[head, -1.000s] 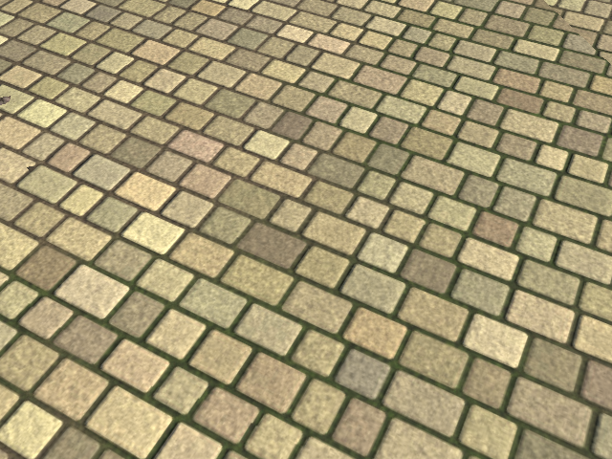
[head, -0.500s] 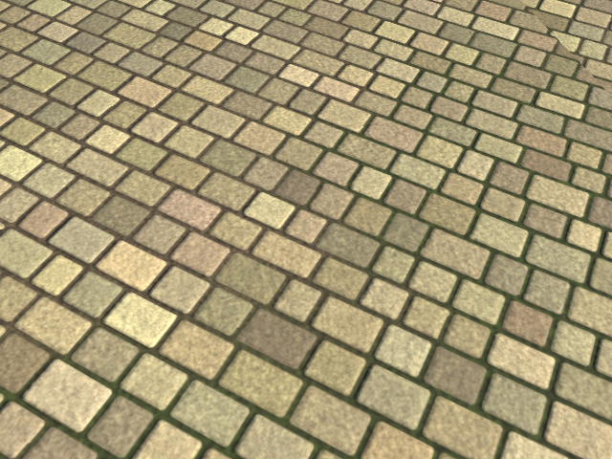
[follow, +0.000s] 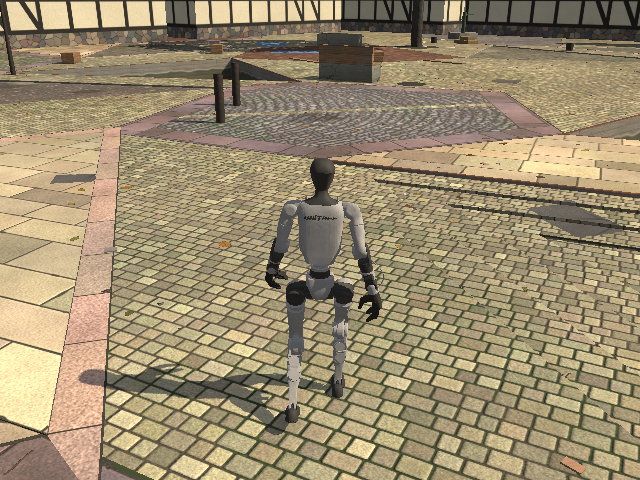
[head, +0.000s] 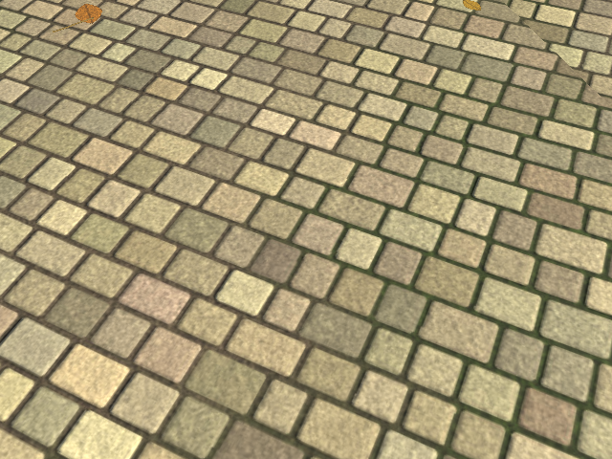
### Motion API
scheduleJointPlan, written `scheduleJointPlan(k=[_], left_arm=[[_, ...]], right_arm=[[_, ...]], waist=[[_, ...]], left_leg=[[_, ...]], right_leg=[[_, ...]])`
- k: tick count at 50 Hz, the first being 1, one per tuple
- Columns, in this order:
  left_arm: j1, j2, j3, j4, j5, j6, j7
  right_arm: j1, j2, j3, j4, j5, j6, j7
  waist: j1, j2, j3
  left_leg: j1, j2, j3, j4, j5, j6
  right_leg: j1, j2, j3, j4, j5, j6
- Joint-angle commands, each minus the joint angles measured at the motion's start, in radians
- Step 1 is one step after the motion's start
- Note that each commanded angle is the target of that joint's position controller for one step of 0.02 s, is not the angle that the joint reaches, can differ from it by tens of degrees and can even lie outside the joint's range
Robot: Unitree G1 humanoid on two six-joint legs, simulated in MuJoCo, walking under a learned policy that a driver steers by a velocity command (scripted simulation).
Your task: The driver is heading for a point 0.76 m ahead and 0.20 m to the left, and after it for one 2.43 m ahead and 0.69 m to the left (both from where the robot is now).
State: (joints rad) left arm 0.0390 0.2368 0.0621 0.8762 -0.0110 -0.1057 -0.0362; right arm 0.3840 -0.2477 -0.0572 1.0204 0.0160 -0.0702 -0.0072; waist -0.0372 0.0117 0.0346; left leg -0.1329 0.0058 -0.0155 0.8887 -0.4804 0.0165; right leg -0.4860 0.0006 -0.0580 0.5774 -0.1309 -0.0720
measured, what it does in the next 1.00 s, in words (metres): walks ahead: left foot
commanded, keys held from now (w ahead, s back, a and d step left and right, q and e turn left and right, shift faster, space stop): w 0.82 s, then w+q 0.18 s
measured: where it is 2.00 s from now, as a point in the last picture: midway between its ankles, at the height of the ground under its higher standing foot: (299, 298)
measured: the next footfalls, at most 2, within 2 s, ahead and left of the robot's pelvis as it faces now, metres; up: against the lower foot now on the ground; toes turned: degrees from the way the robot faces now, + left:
left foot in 0.50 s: +0.45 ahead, +0.14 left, +0.00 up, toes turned +3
right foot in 1.04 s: +0.76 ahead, -0.10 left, +0.00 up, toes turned +3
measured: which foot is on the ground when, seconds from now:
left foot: up 0.00-0.48, down 0.50-1.00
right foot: down 0.00-0.50, up 0.52-1.00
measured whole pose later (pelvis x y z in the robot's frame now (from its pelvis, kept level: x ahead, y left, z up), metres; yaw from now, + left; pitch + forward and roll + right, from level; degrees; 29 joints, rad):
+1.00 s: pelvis +0.55 +0.02 +0.01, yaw +3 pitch +2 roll +2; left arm -0.01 0.23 0.06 0.87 -0.02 -0.09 -0.03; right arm 0.41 -0.24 -0.07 1.01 0.02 -0.07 -0.01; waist -0.08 -0.03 0.01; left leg 0.04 -0.03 0.01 0.26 -0.34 0.01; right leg -0.55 -0.06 0.02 0.50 0.01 -0.02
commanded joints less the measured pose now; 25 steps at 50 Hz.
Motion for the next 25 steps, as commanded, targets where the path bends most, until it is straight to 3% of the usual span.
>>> scheduleJointPlan(k=[1,2,4,6,7,10,14,18,20,22,23,24,25], left_arm=[[0.265,0.151,0.037,0.028,-0.003,0.004,0.011],[0.190,0.122,0.026,0.017,0.005,0.001,0.009],[0.142,0.082,0.013,0.019,0.020,-0.005,0.004],[0.171,0.102,0.017,0.038,0.016,-0.010,0.007],[0.186,0.121,0.021,0.045,0.016,-0.012,0.013],[0.232,0.144,0.025,0.062,0.013,-0.006,0.032],[0.291,0.150,0.023,0.081,0.003,0.001,0.042],[0.367,0.159,0.027,0.118,-0.006,0.016,0.044],[0.379,0.167,0.033,0.129,-0.008,0.027,0.048],[0.360,0.181,0.040,0.129,-0.009,0.036,0.051],[0.335,0.189,0.042,0.123,-0.010,0.041,0.052],[0.317,0.172,0.035,0.117,-0.009,0.046,0.051],[0.320,0.139,0.019,0.096,0.004,0.046,0.051]], right_arm=[[-0.061,-0.129,-0.016,-0.105,0.034,-0.061,0.009],[-0.103,-0.124,-0.020,-0.110,0.025,-0.059,0.002],[-0.076,-0.095,-0.029,-0.101,0.006,-0.032,-0.007],[-0.060,-0.057,-0.026,-0.098,0.003,-0.012,-0.010],[-0.086,-0.061,-0.028,-0.109,0.000,-0.007,-0.012],[-0.200,-0.067,-0.032,-0.147,-0.010,-0.006,-0.010],[-0.337,-0.042,-0.020,-0.182,-0.005,-0.015,0.005],[-0.447,-0.044,-0.010,-0.220,0.005,-0.021,0.026],[-0.471,-0.056,-0.009,-0.240,0.007,-0.027,0.038],[-0.429,-0.084,-0.018,-0.237,0.008,-0.033,0.045],[-0.357,-0.109,-0.030,-0.220,0.006,-0.035,0.044],[-0.205,-0.149,-0.053,-0.171,0.003,-0.035,0.039],[-0.016,-0.218,-0.076,-0.127,-0.010,-0.034,0.030]], waist=[[0.132,-0.146,-0.207],[0.097,-0.069,-0.124],[0.036,-0.086,-0.076],[0.019,-0.085,-0.053],[0.017,-0.077,-0.037],[0.040,-0.058,-0.005],[0.082,-0.066,0.022],[0.118,-0.064,0.055],[0.112,-0.071,0.060],[0.074,-0.091,0.031],[0.028,-0.103,-0.016],[-0.046,-0.089,-0.106],[-0.108,-0.010,-0.250]], left_leg=[[-0.630,0.050,-0.076,0.465,0.019,0.040],[-0.589,0.096,-0.053,0.393,0.105,0.040],[-0.468,0.143,-0.058,0.293,0.183,0.038],[-0.448,0.153,-0.045,0.232,0.213,0.026],[-0.476,0.157,-0.042,0.192,0.252,0.017],[-0.564,0.158,-0.036,0.020,0.413,-0.009],[-0.522,0.115,0.007,-0.216,0.588,-0.010],[-0.545,0.090,0.017,-0.327,0.564,0.000],[-0.553,0.084,0.012,-0.361,0.500,0.021],[-0.469,0.059,0.027,-0.384,0.426,0.048],[-0.352,0.027,0.056,-0.397,0.407,0.066],[-0.143,-0.005,0.081,-0.410,0.423,0.093],[0.170,0.130,-0.070,-0.376,0.441,0.152]], right_leg=[[0.680,-0.336,0.553,-0.288,-0.122,-0.201],[0.517,-0.297,0.440,-0.323,-0.036,-0.177],[0.345,-0.241,0.323,-0.386,0.033,-0.154],[0.287,-0.230,0.268,-0.432,0.076,-0.170],[0.282,-0.229,0.248,-0.449,0.098,-0.177],[0.321,-0.219,0.197,-0.471,0.146,-0.166],[0.345,-0.181,0.118,-0.478,0.144,-0.128],[0.468,-0.224,0.117,-0.439,0.141,-0.126],[0.538,-0.258,0.127,-0.397,0.187,-0.117],[0.576,-0.274,0.127,-0.332,0.322,-0.096],[0.572,-0.260,0.109,-0.250,0.488,-0.082],[0.529,-0.209,0.069,-0.077,0.600,-0.057],[0.338,-0.152,0.026,0.210,0.414,-0.022]])
Keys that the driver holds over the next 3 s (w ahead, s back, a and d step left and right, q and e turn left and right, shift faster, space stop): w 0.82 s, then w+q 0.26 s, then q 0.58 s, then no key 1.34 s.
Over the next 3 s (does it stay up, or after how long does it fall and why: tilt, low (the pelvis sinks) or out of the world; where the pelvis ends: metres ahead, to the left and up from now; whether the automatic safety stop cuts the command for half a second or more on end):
stays up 0.83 0.03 0.01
